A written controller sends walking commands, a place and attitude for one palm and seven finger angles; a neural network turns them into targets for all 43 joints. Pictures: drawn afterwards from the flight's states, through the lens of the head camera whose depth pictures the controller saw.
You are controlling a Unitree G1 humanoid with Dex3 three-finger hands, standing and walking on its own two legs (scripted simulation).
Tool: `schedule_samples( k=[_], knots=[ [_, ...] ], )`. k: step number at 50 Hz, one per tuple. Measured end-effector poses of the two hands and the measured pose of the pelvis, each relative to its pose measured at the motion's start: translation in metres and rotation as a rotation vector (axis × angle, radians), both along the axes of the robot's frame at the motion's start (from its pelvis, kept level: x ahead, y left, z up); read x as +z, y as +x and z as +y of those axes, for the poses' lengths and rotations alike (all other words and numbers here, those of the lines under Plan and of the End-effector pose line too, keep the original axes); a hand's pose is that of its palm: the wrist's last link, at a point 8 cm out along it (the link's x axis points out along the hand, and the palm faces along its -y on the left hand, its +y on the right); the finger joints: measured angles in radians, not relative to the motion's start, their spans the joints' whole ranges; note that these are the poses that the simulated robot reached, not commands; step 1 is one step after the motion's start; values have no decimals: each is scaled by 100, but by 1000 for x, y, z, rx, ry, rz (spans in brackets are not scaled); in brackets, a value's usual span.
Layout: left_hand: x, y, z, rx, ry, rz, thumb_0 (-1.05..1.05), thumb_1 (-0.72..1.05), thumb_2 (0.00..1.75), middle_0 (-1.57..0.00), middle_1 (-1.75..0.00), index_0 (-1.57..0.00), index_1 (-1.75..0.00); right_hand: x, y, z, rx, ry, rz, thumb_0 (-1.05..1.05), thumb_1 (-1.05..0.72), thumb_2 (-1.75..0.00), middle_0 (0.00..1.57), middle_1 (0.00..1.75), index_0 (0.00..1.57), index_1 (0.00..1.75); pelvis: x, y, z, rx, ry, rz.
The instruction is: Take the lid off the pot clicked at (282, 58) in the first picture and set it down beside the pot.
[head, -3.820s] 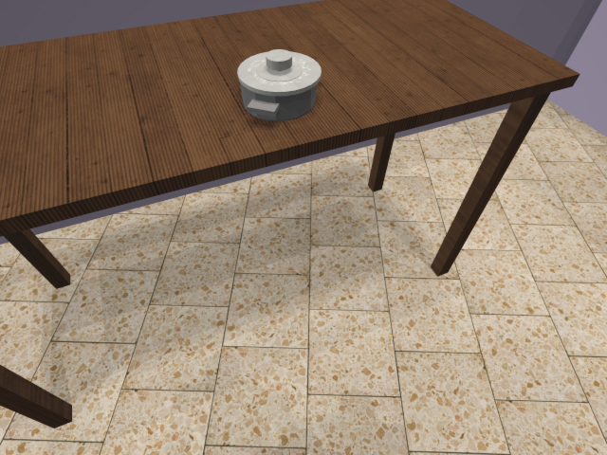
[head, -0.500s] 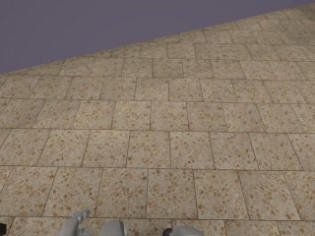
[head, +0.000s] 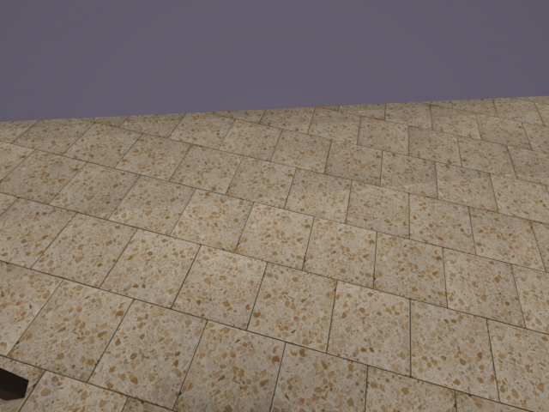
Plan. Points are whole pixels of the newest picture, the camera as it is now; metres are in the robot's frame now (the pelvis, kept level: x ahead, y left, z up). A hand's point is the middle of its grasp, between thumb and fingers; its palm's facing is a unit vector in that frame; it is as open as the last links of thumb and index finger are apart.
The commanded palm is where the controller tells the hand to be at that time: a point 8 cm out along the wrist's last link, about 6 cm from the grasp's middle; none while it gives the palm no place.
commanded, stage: turn to face it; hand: left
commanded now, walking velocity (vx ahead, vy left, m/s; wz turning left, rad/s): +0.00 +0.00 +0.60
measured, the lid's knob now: out of the picture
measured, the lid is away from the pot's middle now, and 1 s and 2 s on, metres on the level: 0.00 0.00 0.00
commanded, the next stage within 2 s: none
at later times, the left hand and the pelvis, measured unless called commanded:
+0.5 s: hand out of the picture -0.01 +0.14 -0.15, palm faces +0.35 -0.90 -0.26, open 7.4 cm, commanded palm none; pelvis +0.00 -0.06 +0.00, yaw +19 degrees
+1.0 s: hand out of the picture -0.05 +0.19 -0.15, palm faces +0.59 -0.75 -0.30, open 7.4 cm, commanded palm none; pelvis +0.00 -0.05 +0.00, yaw +37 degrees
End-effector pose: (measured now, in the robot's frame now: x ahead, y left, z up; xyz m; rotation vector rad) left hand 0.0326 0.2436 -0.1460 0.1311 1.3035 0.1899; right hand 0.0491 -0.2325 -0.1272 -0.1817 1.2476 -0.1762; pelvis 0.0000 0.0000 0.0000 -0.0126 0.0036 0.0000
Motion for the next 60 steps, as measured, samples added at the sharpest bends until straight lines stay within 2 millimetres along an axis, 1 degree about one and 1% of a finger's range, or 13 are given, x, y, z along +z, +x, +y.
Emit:
schedule_samples(
  k=[6,12,15,19,22,25,32,35,38,44,49,54,60],
  knots=[
    [14,-5,1,60,56,-10,1,91,90,-20,-30,-19,-30,-2,14,-21,42,2,18,0,-90,-90,21,30,20,30,3,2,-15,69,-6,9],
    [23,-6,-17,115,118,-99,1,91,90,-20,-30,-19,-30,-16,35,-61,98,2,14,0,-90,-90,21,30,20,30,-6,0,-47,155,11,9],
    [29,-18,-31,155,132,-113,1,91,89,-20,-30,-19,-30,-16,53,-76,145,-9,10,0,-90,-90,20,30,20,30,-5,-2,-57,203,16,-5],
    [34,-37,-47,207,119,-97,1,91,89,-20,-30,-20,-30,-4,80,-83,212,-14,-22,1,-91,-90,20,30,20,30,3,0,-63,258,40,-15],
    [32,-49,-55,238,100,-85,1,91,89,-20,-30,-20,-30,3,98,-79,262,-18,-40,0,-91,-90,20,30,20,30,5,1,-66,300,57,-18],
    [25,-64,-59,278,74,-72,1,90,89,-20,-30,-20,-30,7,118,-66,325,-23,-51,0,-91,-90,20,30,20,30,4,0,-64,339,60,-16],
    [-8,-115,-43,412,24,-18,1,90,89,-20,-30,-20,-30,9,161,-6,488,-39,-139,0,-91,-90,20,30,20,30,-14,-7,-41,439,30,-2],
    [-11,-129,-33,453,29,15,1,91,89,-20,-30,-20,-30,15,162,13,532,-38,-158,0,-91,-90,20,30,20,30,-12,-10,-39,466,28,-4],
    [-3,-131,-25,482,43,-4,1,91,89,-20,-30,-20,-30,20,157,21,554,-40,-144,0,-90,-90,20,30,20,30,-4,-12,-37,498,15,-5],
    [18,-124,-15,524,93,-80,1,91,89,-20,-30,-19,-30,14,146,23,591,-19,-81,0,-90,-90,21,30,20,30,2,-11,-39,566,10,-2],
    [31,-115,-19,552,145,-115,1,91,90,-20,-30,-19,-30,0,147,12,613,2,-31,0,-90,-90,21,30,20,30,1,-5,-51,627,13,7],
    [38,-114,-40,590,201,-145,1,91,89,-20,-30,-20,-30,-20,162,-5,641,13,11,0,-90,-90,21,30,20,30,-7,5,-70,695,15,11],
    [44,-136,-78,682,177,-104,1,91,89,-20,-30,-20,-30,-13,186,-2,729,3,32,1,-90,-90,20,30,20,30,3,11,-75,784,44,1]
  ],
)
